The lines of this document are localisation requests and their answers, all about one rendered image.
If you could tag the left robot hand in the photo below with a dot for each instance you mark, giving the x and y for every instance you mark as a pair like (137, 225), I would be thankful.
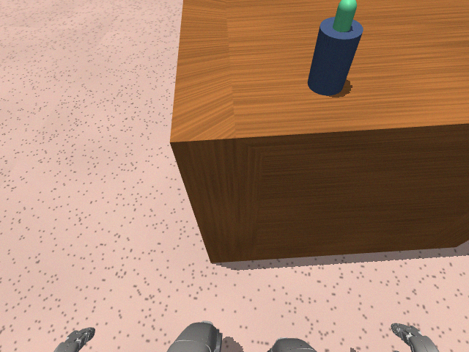
(76, 340)

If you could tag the bottle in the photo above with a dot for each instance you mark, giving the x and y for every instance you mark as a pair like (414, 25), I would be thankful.
(337, 42)

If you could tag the right robot hand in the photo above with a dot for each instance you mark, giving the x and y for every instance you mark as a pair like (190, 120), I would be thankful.
(412, 337)

